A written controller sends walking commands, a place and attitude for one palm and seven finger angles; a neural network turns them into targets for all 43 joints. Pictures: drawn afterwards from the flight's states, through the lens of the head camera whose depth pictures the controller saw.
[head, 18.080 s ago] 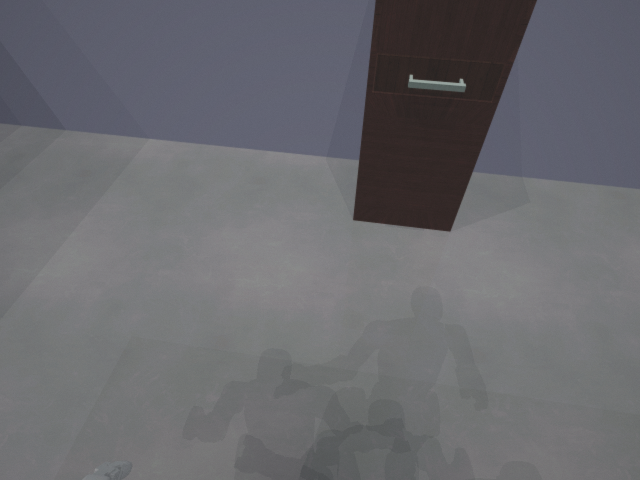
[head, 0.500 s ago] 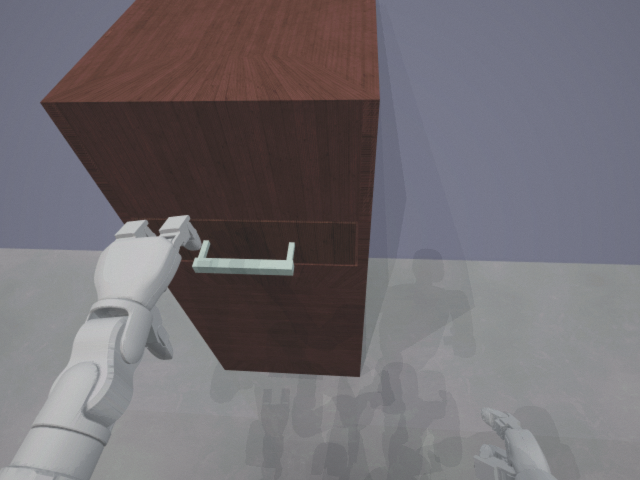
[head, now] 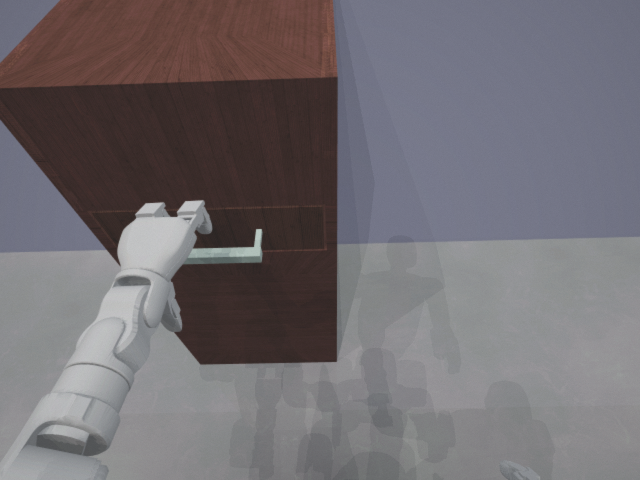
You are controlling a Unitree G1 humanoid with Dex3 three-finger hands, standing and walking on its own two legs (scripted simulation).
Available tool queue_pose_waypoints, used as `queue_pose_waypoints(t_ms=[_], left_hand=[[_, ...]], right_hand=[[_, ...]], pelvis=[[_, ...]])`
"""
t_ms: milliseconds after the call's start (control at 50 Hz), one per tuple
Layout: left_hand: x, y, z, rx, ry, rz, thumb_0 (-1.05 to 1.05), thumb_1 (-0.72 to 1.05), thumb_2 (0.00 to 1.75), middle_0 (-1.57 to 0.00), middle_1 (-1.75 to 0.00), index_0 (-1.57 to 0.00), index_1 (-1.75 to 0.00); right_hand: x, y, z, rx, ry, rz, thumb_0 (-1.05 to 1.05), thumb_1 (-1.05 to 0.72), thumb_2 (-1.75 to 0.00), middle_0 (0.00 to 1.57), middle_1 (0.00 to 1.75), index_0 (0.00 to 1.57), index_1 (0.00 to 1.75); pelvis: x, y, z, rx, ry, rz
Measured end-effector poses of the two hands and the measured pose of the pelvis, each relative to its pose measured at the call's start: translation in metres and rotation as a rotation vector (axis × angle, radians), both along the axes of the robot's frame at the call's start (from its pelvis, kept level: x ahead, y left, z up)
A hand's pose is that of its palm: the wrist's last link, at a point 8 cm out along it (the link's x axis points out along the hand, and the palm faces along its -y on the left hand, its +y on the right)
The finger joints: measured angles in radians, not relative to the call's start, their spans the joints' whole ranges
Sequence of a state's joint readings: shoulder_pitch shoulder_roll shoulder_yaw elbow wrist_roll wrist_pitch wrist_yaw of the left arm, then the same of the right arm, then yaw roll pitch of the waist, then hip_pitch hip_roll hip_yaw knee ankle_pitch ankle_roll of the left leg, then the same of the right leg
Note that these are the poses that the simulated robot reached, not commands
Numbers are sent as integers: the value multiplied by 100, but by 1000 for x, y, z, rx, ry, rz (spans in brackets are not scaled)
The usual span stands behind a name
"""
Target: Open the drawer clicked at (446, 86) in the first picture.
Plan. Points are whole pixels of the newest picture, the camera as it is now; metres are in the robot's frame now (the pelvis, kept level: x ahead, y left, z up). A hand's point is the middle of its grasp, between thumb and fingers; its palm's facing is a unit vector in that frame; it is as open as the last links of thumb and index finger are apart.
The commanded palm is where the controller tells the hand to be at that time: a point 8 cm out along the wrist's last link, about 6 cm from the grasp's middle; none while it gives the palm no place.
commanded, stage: move the hooked fingers above the handle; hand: left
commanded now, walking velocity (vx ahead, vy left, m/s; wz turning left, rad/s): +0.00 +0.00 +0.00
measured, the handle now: (212, 246) +0.49 +0.22 -0.07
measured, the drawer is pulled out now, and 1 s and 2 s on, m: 0.00 0.00 0.00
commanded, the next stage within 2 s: lower the fingers behind the handle in 1.56 s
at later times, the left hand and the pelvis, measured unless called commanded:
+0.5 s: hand (206, 247) +0.43 +0.20 +0.00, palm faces +0.01 -0.05 -1.00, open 13.8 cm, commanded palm +0.40 +0.22 +0.06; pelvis +0.01 +0.01 -0.01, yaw +0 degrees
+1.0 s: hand (217, 252) +0.45 +0.20 -0.03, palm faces +0.01 -0.03 -1.00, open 13.6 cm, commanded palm +0.43 +0.19 +0.04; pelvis +0.00 +0.01 -0.03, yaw +0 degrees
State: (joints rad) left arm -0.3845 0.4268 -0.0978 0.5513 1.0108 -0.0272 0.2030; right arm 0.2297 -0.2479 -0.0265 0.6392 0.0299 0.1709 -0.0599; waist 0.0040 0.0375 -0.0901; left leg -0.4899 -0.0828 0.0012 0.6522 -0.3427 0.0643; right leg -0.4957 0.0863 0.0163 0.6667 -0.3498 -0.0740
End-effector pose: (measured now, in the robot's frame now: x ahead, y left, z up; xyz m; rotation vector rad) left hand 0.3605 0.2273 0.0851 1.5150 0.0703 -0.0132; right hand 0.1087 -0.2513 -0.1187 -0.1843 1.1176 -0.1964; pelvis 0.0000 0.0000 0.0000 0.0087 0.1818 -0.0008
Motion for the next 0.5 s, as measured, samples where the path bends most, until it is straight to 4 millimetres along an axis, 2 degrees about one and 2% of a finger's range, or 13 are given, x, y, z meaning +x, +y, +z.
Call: queue_pose_waypoints(t_ms=[140, 240, 320, 420, 500], left_hand=[[18, 3, -2, 25, -56, 20, 0, -49, 30, -32, -120, -32, -120], [27, 5, -15, 34, -6, 66, 0, -49, 30, -32, -120, -32, -120], [31, -5, -25, 15, 27, 35, 0, -49, 30, -32, -120, -32, -120], [40, -23, -27, -7, -22, -44, 0, -49, 30, -32, -120, -32, -120], [50, -23, -29, 10, -68, -20, 0, -49, 30, -32, -120, -32, -120]], right_hand=[[-18, -6, -7, -1, 45, -45, 1, -91, -90, 20, 30, 20, 30], [-22, -5, -10, 9, 70, -57, 1, -91, -90, 20, 30, 20, 30], [-20, -4, -9, 4, 74, -61, 1, -91, -90, 20, 30, 20, 30], [-16, -2, -9, -4, 68, -60, 1, -91, -90, 20, 30, 20, 30], [-15, 1, -13, 6, 68, -59, 1, -91, -90, 20, 30, 20, 30]], pelvis=[[3, 2, -3, -3, 37, -8], [7, 4, -4, -5, 52, -7], [10, 5, -4, -7, 61, -2], [12, 7, -7, -10, 78, 0], [13, 8, -10, -11, 96, -6]])
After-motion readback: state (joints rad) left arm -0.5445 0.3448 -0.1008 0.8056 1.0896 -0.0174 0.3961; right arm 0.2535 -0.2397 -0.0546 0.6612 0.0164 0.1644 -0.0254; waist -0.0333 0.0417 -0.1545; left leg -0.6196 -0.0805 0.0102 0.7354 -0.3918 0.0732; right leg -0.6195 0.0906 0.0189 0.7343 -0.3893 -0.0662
